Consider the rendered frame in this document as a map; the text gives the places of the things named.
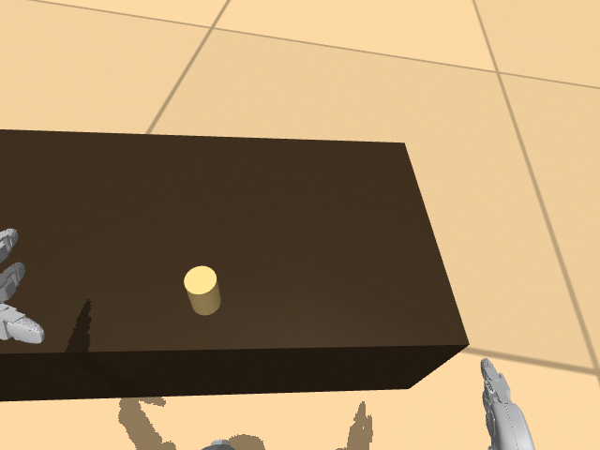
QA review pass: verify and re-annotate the left robot hand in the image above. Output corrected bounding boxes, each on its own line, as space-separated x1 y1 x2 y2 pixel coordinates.
0 229 45 344

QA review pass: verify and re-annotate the can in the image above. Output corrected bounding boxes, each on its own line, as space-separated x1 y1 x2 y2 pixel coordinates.
184 266 221 316

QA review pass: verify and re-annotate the right robot hand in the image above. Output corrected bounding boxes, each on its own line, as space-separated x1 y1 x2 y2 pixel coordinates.
481 358 535 450

